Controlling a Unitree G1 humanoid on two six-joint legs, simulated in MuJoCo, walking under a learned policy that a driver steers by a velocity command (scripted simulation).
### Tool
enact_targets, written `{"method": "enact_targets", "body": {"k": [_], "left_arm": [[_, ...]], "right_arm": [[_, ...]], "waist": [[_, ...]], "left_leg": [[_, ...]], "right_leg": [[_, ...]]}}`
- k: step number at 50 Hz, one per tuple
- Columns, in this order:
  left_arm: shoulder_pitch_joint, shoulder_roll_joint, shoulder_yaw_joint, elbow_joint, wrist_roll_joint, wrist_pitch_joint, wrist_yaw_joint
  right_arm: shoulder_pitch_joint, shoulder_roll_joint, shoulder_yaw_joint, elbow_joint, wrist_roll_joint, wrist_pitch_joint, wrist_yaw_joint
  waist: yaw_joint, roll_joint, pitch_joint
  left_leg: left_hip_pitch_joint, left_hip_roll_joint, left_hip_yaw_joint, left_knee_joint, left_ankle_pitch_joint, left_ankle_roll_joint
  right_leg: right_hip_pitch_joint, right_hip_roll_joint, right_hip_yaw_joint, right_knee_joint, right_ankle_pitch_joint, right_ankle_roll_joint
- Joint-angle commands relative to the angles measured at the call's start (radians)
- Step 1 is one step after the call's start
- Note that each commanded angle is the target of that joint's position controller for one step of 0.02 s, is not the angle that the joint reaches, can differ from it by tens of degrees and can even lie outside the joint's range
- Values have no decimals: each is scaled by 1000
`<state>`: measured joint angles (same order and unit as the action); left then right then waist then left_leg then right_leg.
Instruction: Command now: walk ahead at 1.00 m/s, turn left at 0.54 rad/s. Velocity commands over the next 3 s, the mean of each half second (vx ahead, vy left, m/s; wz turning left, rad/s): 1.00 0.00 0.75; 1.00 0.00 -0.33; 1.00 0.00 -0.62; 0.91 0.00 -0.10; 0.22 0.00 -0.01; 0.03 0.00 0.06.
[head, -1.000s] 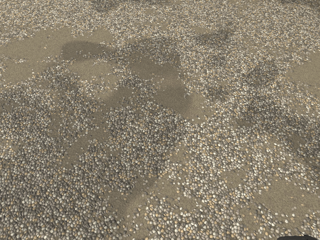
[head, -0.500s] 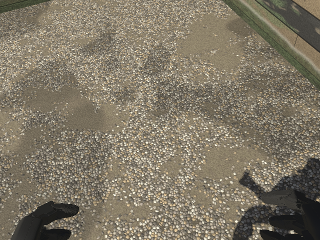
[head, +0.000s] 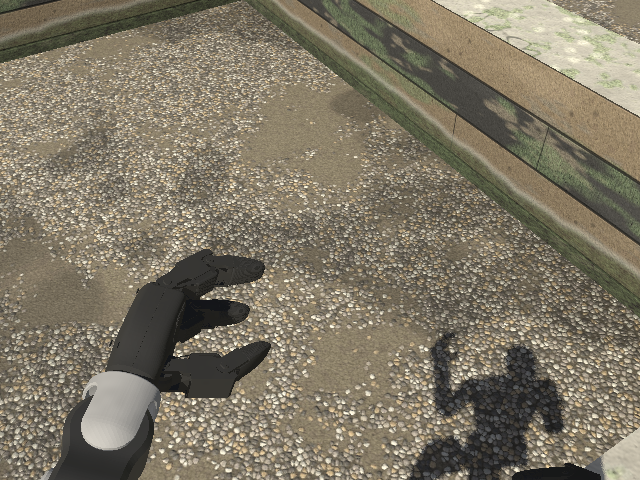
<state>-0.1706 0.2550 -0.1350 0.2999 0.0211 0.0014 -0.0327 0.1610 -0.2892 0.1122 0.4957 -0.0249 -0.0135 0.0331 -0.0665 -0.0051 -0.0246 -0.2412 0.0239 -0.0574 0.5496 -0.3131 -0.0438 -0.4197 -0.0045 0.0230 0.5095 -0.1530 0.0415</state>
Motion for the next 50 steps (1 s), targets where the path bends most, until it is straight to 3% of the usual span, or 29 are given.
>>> {"method": "enact_targets", "body": {"k": [1,4,6,8,9,10,11,12,14,15,16,17,18,19,20,21,22,23,24,26,27,29,32,34,37,38,42,44,50], "left_arm": [[-55,90,58,-76,-6,-37,14],[-19,92,63,-63,12,-60,20],[-9,106,68,-58,39,-54,14],[-14,152,83,-51,41,-49,15],[-40,194,98,-53,34,-52,13],[-54,227,119,-41,24,-49,21],[-68,233,130,-36,9,-45,32],[-74,224,135,-29,-19,-46,44],[-57,201,137,-9,-57,-41,54],[12,182,139,12,-52,-39,55],[70,179,144,26,-44,-37,58],[103,182,132,4,-28,-33,47],[48,215,143,-10,-24,-38,41],[14,214,149,-19,-23,-54,31],[9,161,126,-21,15,-61,18],[15,141,108,-29,46,-68,6],[28,114,86,-21,57,-79,-3],[57,96,72,-2,54,-91,-10],[99,82,60,18,51,-99,-14],[111,105,48,12,82,-88,-11],[50,125,48,7,84,-74,-14],[17,125,41,-17,58,-50,-8],[-5,155,30,-31,29,-33,-1],[7,164,31,-25,8,-24,-2],[19,173,34,-25,-5,-12,-2],[24,190,41,-20,-13,-11,-1],[47,172,48,-14,-18,-9,-8],[53,162,57,-13,-31,-21,-16],[79,181,85,5,-43,-26,-29]], "right_arm": [[-181,-179,-62,-134,1,8,-5],[-217,-202,-77,-164,14,31,-12],[-204,-176,-77,-174,9,46,-8],[-149,-137,-74,-159,1,59,-5],[-100,-108,-68,-141,-1,53,5],[-29,-103,-74,-98,-2,50,9],[21,-115,-84,-68,-2,49,8],[59,-120,-89,-47,6,53,5],[90,-104,-83,-24,-3,48,6],[68,-118,-79,-27,-28,46,8],[15,-144,-82,-56,-29,42,14],[-101,-278,-112,-111,-3,47,23],[-176,-291,-122,-159,7,50,20],[-221,-256,-111,-180,6,48,9],[-242,-235,-102,-202,-1,61,-5],[-264,-209,-89,-219,5,70,-21],[-249,-176,-78,-217,1,84,-32],[-238,-150,-70,-206,-6,94,-37],[-244,-121,-58,-198,-7,103,-39],[-208,-77,-31,-200,-21,88,-31],[-170,-60,-19,-199,-21,65,-11],[-266,-77,-17,-210,-24,33,16],[-316,-55,2,-245,-56,22,29],[-301,-65,0,-242,-58,7,27],[-307,-58,3,-252,-62,-11,20],[-304,-64,1,-253,-52,-20,18],[-323,-81,-13,-262,-53,-32,5],[-345,-93,-25,-268,-39,-33,-3],[-255,-121,-70,-207,-23,-24,-33]], "waist": [[80,34,-32],[80,115,-30],[56,71,-17],[20,-59,-33],[-17,-176,-62],[-42,-254,-104],[-60,-270,-121],[-79,-237,-115],[-83,-155,-106],[-27,-30,-87],[29,125,-42],[63,370,29],[33,388,83],[50,293,95],[61,235,48],[66,219,-15],[55,223,-85],[57,217,-149],[71,187,-199],[27,16,-278],[-10,-116,-261],[13,-80,-153],[3,-51,-53],[-1,-40,-52],[14,-21,-52],[12,-16,-41],[48,65,-53],[58,101,-48],[46,24,-60]], "left_leg": [[-301,115,-259,-257,-378,91],[-305,101,-287,-262,-381,89],[-272,42,-241,-188,-366,70],[-187,-29,-153,-36,-267,49],[-131,-65,-85,73,-193,28],[-35,-108,7,268,-84,15],[15,-97,25,385,-81,17],[0,-57,13,356,-112,42],[-9,5,-11,122,-117,111],[-25,20,-51,-27,-82,126],[-74,69,-194,-121,10,153],[-226,124,-513,-234,-356,251],[-292,163,-578,-293,-408,275],[-241,158,-553,-261,-266,245],[-205,122,-463,-213,-31,209],[-80,86,-383,-137,176,171],[14,64,-349,-80,337,154],[74,52,-328,-48,424,149],[95,45,-318,-30,442,141],[5,32,-290,-18,301,93],[-43,18,-234,-61,153,52],[-13,8,-190,-57,15,21],[4,22,-136,-56,-9,7],[13,36,-95,-45,0,1],[5,58,-65,-52,-8,1],[12,61,-71,-58,-33,4],[24,111,-96,-126,-90,19],[41,144,-128,-173,-132,33],[181,140,-18,-123,-26,44]], "right_leg": [[215,-79,21,1,-193,61],[222,-62,-31,50,-123,75],[169,-92,-7,-30,-213,58],[85,-144,34,-162,-328,35],[59,-186,86,-254,-407,16],[-5,-236,97,-324,-465,-11],[-58,-266,73,-352,-493,-25],[-33,-275,41,-339,-470,-17],[102,-244,-28,-228,-362,4],[166,-175,-97,-87,-229,23],[156,-122,-112,89,-192,12],[43,-32,-92,208,-211,32],[-10,-23,-31,328,-219,42],[-71,-19,14,377,-210,39],[-47,-6,5,394,-231,41],[-62,-16,13,303,-231,43],[-18,-32,17,205,-209,42],[62,-31,0,113,-94,44],[167,-43,-19,-4,43,40],[410,-136,-2,18,348,-4],[391,-147,51,9,203,-46],[257,-149,99,-103,-10,-42],[128,-140,169,-187,-159,-31],[94,-131,208,-188,-189,-36],[60,-113,233,-176,-222,-34],[26,-111,242,-184,-245,-30],[11,-66,222,-114,-206,-21],[-10,-44,196,-75,-197,-15],[-85,-43,207,-69,-155,-38]]}}
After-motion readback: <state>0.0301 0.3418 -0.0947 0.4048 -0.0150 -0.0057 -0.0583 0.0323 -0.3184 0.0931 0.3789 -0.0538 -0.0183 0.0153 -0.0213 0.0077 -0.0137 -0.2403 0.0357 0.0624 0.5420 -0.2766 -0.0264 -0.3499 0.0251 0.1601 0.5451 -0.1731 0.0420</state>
